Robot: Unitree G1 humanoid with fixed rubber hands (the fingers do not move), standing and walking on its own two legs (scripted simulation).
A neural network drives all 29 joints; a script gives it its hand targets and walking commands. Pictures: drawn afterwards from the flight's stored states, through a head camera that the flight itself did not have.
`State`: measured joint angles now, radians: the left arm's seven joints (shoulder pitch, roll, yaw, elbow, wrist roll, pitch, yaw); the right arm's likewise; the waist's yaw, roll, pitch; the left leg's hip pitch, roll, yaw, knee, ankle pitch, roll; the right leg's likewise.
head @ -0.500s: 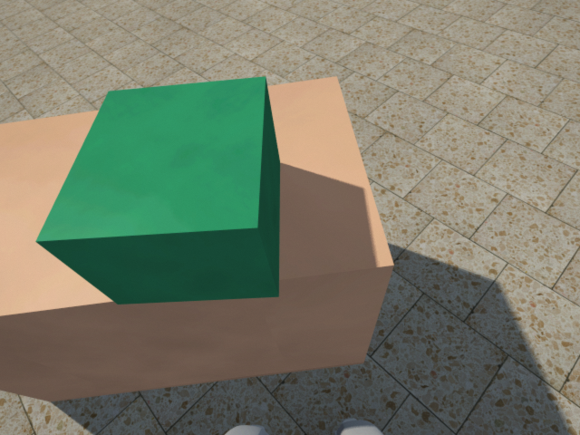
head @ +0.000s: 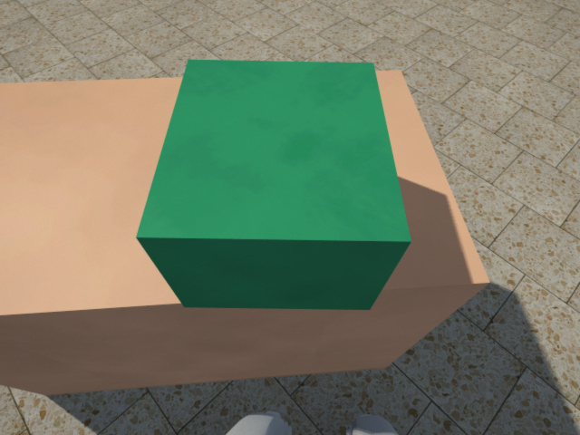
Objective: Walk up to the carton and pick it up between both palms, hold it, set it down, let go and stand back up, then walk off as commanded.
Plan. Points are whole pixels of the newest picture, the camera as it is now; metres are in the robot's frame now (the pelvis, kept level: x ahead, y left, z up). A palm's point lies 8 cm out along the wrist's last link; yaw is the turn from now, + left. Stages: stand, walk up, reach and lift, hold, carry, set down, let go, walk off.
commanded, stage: walk up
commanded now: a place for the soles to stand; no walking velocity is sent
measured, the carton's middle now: (279, 184) +0.45 +0.02 +0.06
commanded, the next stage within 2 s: none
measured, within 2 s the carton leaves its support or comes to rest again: neither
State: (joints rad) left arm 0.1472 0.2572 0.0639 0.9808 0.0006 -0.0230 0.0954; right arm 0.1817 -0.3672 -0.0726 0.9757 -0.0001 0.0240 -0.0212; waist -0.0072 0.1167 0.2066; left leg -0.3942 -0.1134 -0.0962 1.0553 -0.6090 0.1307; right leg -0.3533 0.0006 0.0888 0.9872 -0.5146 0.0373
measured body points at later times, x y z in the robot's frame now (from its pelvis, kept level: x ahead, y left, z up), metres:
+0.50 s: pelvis +0.03 +0.23 -0.01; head +0.11 +0.33 +0.42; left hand +0.05 +0.55 -0.19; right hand +0.19 -0.05 -0.09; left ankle +0.06 +0.33 -0.68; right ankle +0.00 -0.02 -0.60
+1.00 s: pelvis +0.02 +0.38 +0.00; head +0.07 +0.45 +0.44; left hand -0.02 +0.70 -0.16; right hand +0.21 +0.12 -0.10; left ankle +0.01 +0.48 -0.66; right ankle +0.12 +0.20 -0.68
